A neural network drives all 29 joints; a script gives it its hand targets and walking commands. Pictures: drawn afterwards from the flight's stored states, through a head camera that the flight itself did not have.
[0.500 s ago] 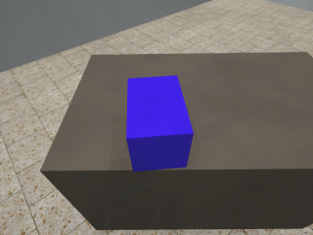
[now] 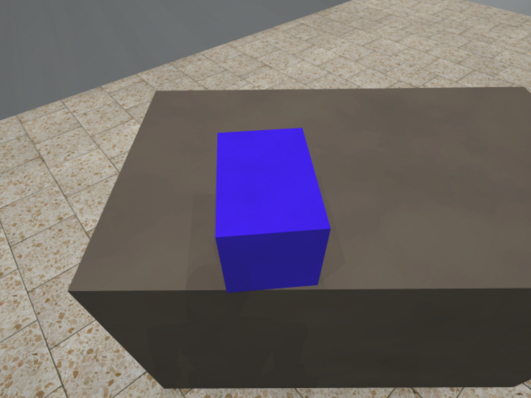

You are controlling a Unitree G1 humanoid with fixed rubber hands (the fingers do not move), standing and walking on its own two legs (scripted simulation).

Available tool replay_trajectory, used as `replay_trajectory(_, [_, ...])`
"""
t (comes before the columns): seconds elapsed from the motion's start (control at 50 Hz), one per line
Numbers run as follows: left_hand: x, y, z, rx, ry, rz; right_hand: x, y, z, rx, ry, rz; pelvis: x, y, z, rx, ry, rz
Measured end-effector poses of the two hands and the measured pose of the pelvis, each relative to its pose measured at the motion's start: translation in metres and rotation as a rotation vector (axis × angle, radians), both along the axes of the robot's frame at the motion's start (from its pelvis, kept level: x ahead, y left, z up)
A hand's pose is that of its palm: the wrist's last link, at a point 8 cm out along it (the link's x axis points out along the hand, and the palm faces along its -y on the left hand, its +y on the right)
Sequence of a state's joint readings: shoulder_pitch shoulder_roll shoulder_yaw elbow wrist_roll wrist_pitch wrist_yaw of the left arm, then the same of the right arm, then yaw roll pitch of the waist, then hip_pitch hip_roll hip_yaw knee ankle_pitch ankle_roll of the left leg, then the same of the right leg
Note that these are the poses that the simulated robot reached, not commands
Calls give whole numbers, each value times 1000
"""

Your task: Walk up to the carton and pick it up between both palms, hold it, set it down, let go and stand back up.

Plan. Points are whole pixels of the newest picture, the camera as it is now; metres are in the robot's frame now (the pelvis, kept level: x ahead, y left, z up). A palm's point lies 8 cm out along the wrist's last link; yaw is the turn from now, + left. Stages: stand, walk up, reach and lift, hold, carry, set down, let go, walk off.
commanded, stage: stand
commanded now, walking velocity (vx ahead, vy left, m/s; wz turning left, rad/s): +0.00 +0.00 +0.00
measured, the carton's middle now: (266, 206) +0.44 +0.01 +0.03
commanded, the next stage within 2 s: none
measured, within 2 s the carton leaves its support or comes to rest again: neither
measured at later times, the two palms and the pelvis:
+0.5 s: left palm out of the picture -0.01 +0.23 -0.14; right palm out of the picture -0.01 -0.23 -0.14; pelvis +0.01 +0.00 +0.00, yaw +0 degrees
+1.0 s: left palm out of the picture +0.00 +0.23 -0.14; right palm out of the picture -0.01 -0.23 -0.14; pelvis +0.01 +0.00 +0.00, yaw +0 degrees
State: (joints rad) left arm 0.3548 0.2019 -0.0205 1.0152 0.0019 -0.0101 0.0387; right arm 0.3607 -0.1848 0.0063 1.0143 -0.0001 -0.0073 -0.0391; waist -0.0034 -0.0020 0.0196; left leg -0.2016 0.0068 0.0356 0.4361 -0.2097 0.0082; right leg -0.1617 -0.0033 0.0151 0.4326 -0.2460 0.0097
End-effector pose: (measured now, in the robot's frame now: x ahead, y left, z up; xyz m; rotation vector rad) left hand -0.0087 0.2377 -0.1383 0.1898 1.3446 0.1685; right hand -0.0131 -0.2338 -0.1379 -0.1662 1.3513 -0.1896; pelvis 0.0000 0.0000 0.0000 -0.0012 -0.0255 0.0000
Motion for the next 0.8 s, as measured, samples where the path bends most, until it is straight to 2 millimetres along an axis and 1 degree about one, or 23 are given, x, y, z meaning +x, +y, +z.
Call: replay_trajectory(0.8, [4,-5,-1,-6,23,10,6,3,-1,7,21,-1,8,-1,1,1,4,3])
